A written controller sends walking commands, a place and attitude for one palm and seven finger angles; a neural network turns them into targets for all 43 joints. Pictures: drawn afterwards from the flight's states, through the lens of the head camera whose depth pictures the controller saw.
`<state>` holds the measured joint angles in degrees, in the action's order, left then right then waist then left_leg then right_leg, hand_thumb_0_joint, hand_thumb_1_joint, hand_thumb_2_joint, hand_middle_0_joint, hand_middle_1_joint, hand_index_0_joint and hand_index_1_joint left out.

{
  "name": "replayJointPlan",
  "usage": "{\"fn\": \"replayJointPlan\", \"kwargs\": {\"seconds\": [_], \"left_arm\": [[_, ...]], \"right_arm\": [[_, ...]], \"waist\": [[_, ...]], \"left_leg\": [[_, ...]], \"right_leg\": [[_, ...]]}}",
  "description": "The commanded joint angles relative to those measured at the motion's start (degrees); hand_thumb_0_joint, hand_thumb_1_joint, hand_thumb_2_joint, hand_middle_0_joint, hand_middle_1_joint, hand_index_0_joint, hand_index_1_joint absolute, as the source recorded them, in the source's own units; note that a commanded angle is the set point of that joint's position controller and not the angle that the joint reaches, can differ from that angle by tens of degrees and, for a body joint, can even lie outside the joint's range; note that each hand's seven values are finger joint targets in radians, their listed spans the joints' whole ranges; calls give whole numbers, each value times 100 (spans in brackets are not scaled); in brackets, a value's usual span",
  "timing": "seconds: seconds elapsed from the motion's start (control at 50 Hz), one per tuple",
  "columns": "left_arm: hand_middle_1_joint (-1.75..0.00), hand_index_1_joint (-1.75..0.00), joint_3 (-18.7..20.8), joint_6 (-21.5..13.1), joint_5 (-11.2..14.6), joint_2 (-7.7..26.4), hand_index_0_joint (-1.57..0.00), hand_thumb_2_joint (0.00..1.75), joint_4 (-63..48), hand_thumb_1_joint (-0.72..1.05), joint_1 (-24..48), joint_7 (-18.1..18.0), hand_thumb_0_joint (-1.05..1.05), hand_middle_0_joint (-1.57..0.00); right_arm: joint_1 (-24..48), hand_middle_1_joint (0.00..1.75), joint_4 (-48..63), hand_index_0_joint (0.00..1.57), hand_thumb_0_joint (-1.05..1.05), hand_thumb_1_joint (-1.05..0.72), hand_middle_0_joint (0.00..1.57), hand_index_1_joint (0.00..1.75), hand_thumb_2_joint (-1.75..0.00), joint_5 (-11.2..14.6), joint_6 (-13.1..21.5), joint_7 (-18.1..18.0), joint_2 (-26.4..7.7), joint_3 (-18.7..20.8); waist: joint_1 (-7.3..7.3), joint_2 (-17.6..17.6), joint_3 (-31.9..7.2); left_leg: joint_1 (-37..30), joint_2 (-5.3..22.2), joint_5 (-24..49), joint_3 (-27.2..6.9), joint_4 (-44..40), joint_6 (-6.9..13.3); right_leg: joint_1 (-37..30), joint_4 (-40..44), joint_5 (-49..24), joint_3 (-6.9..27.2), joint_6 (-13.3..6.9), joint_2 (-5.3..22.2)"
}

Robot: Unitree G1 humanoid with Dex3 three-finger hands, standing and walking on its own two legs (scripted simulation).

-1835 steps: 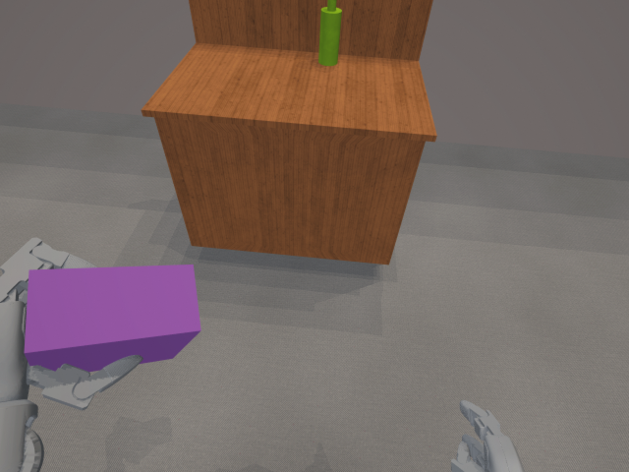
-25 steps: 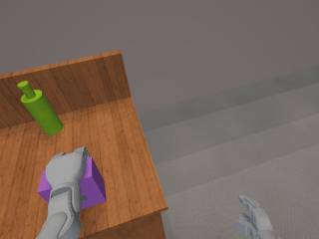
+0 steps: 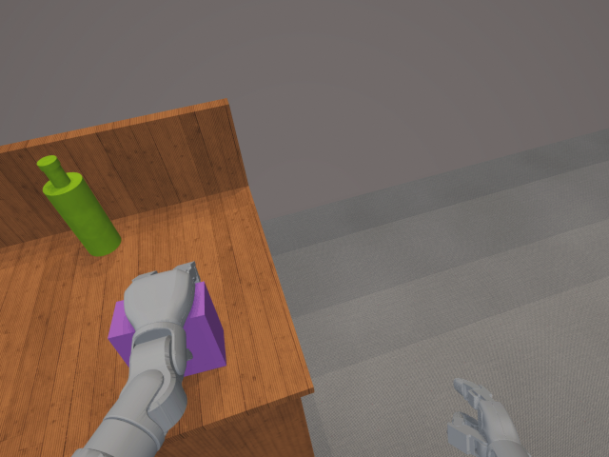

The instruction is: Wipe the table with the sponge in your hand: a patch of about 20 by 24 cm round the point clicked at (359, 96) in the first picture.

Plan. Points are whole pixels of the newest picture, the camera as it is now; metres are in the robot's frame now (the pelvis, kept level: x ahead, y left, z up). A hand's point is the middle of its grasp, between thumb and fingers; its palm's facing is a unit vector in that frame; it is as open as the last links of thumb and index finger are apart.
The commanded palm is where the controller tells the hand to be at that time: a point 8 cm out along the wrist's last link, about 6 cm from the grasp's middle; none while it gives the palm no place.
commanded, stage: slide across to the third lane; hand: left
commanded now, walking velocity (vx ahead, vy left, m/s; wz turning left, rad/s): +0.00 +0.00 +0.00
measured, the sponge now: (178, 343) +0.27 +0.25 -0.03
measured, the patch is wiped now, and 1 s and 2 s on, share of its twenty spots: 0.85 0.85 1.00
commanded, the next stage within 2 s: wipe forward along the third lane in 0.70 s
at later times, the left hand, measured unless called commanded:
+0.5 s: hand (177, 320) +0.28 +0.23 +0.02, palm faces -0.02 -0.05 -1.00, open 10.7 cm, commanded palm +0.25 +0.21 +0.07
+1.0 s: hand (179, 317) +0.29 +0.24 +0.02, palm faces -0.04 -0.06 -1.00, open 10.7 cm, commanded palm +0.27 +0.22 +0.06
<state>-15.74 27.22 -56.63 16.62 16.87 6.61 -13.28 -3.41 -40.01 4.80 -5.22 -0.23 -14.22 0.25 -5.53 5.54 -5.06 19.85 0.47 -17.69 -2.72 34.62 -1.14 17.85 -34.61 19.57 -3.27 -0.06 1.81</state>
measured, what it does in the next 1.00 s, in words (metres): stands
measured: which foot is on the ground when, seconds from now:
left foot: down 0.00-1.00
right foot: down 0.00-1.00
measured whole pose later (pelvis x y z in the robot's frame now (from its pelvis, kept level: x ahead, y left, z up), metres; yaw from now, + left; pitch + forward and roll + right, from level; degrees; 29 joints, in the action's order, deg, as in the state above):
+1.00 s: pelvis +0.00 +0.00 +0.00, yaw -1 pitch +4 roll +0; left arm -15.7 28.6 -57.7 15.2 16.8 7.1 -12.2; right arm -2.2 -40.3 4.5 -6.9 0.0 -14.2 0.2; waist -6.1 4.9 -5.4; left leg 20.6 0.4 -18.1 -2.0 35.0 -0.9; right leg 18.8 -34.8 19.6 -2.5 0.2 1.8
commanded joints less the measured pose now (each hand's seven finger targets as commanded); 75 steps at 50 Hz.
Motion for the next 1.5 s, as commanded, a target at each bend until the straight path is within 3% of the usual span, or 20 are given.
{"fn": "replayJointPlan", "kwargs": {"seconds": [0.0,0.08,0.12,0.18,0.36,0.38,0.52,0.58,0.82,0.88,1.04,1.08,1.14,1.18,1.26,1.28,1.3,1.38,1.46,1.48], "left_arm": [[-160,-160,72,-239,320,4,-120,130,-603,10,884,128,0,-120],[-160,-160,172,-249,250,149,-120,130,-575,10,880,137,0,-120],[-160,-160,-2,-277,268,-82,-120,130,-599,10,737,147,0,-120],[-160,-160,190,-299,238,105,-120,130,-586,10,628,127,0,-120],[-160,-160,-195,-299,291,-316,-120,130,-842,10,287,110,0,-120],[-160,-160,-10,-291,285,-138,-120,130,-888,10,228,96,0,-120],[-160,-160,117,-162,292,6,-120,130,-860,10,301,105,0,-120],[-160,-160,124,-130,237,22,-120,130,-915,10,221,131,0,-120],[-160,-160,-239,-66,103,-281,-120,130,-813,10,512,119,0,-120],[-160,-160,55,-29,55,21,-120,130,-452,10,860,105,0,-120],[-160,-160,163,-194,-110,119,-120,130,370,10,1789,82,0,-120],[-160,-160,428,-269,-162,397,-120,130,528,10,1831,58,0,-120],[-160,-160,395,-408,-140,285,-120,130,792,10,1876,23,0,-120],[-160,-160,647,-479,-164,600,-120,130,1039,10,2135,-12,0,-120],[-160,-160,687,-639,-194,734,-120,130,1615,10,2714,-85,0,-120],[-160,-160,941,-687,-226,1034,-120,130,1733,10,2826,-115,0,-120],[-160,-160,829,-724,-236,946,-120,130,1898,10,2872,-121,0,-120],[-160,-160,1089,-891,-211,1299,-120,130,2338,10,3225,-203,0,-120],[-160,-160,1029,-1009,-118,1437,-120,130,2656,10,3663,-235,0,-120],[-160,-160,1284,-1020,-87,1760,-120,130,2798,10,3771,-255,0,-120]], "right_arm": [[1055,30,963,20,0,-90,20,30,-90,-11,253,-60,-619,171],[1038,30,943,20,0,-90,20,30,-90,-22,242,-59,-652,190],[1018,30,982,20,0,-90,20,30,-90,-17,249,-40,-617,196],[986,30,936,20,0,-90,20,30,-90,-40,237,-37,-666,233],[1054,30,1007,20,0,-90,20,30,-90,-30,256,41,-621,274],[1046,30,1001,20,0,-90,20,30,-90,-36,253,49,-642,298],[1089,30,996,20,0,-90,20,30,-90,-19,212,13,-630,247],[1090,30,1002,20,0,-90,20,30,-90,-36,190,30,-636,247],[1128,30,1010,20,0,-90,20,30,-90,-38,120,91,-603,231],[1058,30,889,20,0,-90,20,30,-90,-45,100,18,-672,216],[813,30,685,20,0,-90,20,30,-90,-71,125,-135,-698,201],[732,30,644,20,0,-90,20,30,-90,-94,136,-158,-743,227],[644,30,660,20,0,-90,20,30,-90,-85,156,-191,-716,240],[581,30,583,20,0,-90,20,30,-90,-99,145,-227,-765,245],[407,30,524,20,0,-90,20,30,-90,-76,177,-293,-771,237],[364,30,477,20,0,-90,20,30,-90,-84,174,-306,-806,255],[291,30,499,20,0,-90,20,30,-90,-75,181,-320,-788,248],[109,30,467,20,0,-90,20,30,-90,-75,207,-351,-818,283],[-53,30,504,20,0,-90,20,30,-90,-48,244,-375,-818,260],[-112,30,465,20,0,-90,20,30,-90,-48,240,-383,-853,273]], "waist": [[213,-1086,-649],[207,-902,-627],[225,-927,-656],[197,-1057,-807],[227,-1146,-759],[188,-1160,-846],[190,-1167,-669],[169,-983,-742],[223,-956,-667],[248,-1126,-595],[370,-1246,-572],[323,-1252,-741],[362,-1281,-750],[385,-1296,-667],[537,-1392,-440],[515,-1337,-452],[550,-1380,-452],[566,-1322,-636],[651,-1176,-712],[656,-1238,-731]], "left_leg": [[-385,-213,808,197,-507,331],[-391,-212,880,226,-505,321],[-417,-220,921,231,-478,335],[-414,-210,1046,256,-455,325],[-456,-200,1249,267,-371,347],[-479,-188,1314,254,-388,337],[-456,-191,1184,246,-422,348],[-514,-170,1331,237,-444,321],[-522,-127,1272,149,-428,316],[-379,-127,1038,173,-455,297],[-124,-188,664,220,-326,294],[-51,-193,663,229,-293,286],[115,-233,524,262,-196,291],[273,-221,364,265,-188,280],[623,-244,-150,295,-115,290],[690,-233,-217,292,-119,282],[780,-257,-317,318,-93,291],[1006,-229,-450,311,-2,280],[1217,-226,-655,362,77,295],[1334,-217,-707,351,86,292]], "right_leg": [[-253,621,-1259,-26,-231,-276],[-248,655,-1357,34,-244,-278],[-234,633,-1430,19,-246,-284],[-350,623,-1641,64,-241,-285],[-313,533,-2014,15,-235,-273],[-392,526,-2043,26,-246,-285],[-312,546,-1848,4,-231,-285],[-355,519,-1929,-8,-260,-290],[-78,442,-1588,-90,-315,-338],[2,502,-1401,-37,-294,-334],[353,458,-1064,3,-273,-309],[289,441,-1073,55,-282,-316],[368,406,-1027,80,-253,-294],[455,449,-851,140,-240,-294],[808,470,-205,161,-176,-275],[819,496,-82,220,-185,-281],[863,471,76,208,-159,-273],[912,456,305,289,-137,-271],[968,494,640,378,-75,-237],[916,528,807,424,-67,-247]]}}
